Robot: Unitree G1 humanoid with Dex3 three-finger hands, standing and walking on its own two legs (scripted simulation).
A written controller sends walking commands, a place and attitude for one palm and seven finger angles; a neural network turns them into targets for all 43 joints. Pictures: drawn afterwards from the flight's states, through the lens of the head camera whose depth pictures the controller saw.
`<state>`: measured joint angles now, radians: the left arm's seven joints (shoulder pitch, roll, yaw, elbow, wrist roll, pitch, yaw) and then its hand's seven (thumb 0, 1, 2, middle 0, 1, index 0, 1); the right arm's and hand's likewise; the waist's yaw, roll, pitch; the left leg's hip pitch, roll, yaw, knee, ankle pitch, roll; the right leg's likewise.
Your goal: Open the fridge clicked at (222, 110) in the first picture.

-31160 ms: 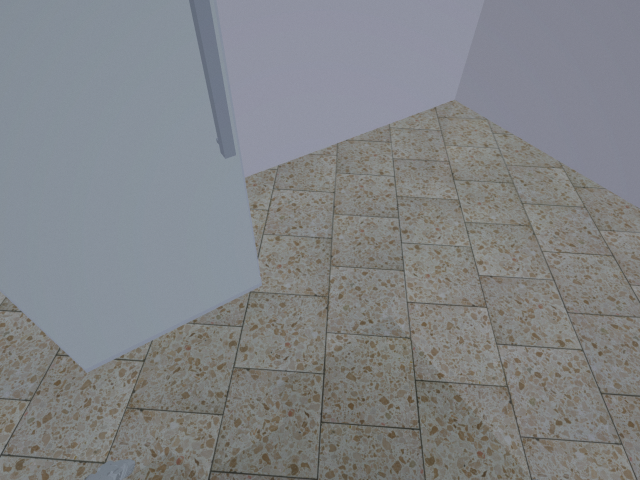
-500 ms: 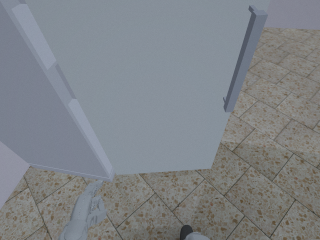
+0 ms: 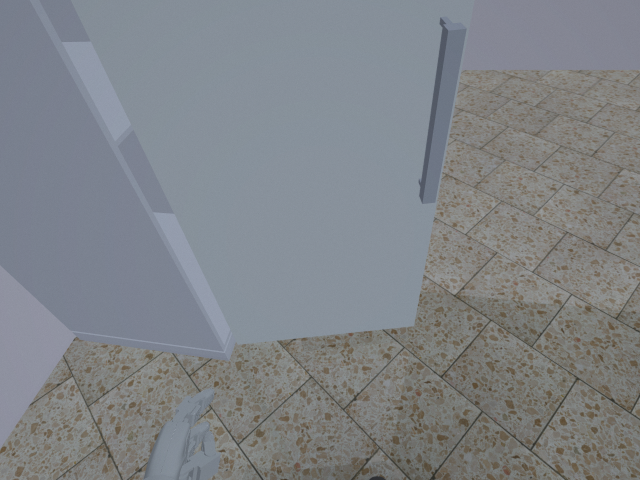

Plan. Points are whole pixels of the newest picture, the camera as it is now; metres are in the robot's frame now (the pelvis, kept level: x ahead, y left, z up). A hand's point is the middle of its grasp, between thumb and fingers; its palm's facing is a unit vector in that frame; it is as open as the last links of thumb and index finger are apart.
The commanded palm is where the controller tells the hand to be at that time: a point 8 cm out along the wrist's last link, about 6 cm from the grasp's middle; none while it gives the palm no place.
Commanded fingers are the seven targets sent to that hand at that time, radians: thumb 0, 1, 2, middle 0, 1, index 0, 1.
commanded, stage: stop stepping back and stand still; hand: right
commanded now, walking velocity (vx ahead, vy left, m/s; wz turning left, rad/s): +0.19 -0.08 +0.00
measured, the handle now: (434, 121) +0.69 -0.18 +0.10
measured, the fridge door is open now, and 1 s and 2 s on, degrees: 76 76 76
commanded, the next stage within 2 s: let the arm hang, fingers relaxed in 0.50 s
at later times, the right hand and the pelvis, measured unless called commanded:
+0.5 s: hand out of the picture +0.16 -0.29 +0.19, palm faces +0.46 +0.69 -0.55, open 7.4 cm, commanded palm +0.10 -0.32 +0.18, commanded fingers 0.00 -0.90 -0.90 0.20 0.30 0.20 0.30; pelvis -0.02 -0.02 -0.01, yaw -3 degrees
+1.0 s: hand out of the picture +0.04 -0.20 -0.18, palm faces +0.18 +0.97 -0.18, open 6.9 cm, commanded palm none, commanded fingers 0.00 -0.90 -0.90 0.20 0.30 0.20 0.30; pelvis +0.00 -0.02 -0.01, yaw -9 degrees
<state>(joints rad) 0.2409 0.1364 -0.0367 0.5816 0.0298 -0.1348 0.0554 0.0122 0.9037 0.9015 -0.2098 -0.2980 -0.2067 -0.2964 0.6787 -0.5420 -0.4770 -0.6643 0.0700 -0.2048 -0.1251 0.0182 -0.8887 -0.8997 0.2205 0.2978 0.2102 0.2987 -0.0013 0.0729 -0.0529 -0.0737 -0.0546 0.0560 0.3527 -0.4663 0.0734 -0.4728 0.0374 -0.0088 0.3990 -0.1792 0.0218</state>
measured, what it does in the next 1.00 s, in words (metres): steps on the spot: right foot, then left foot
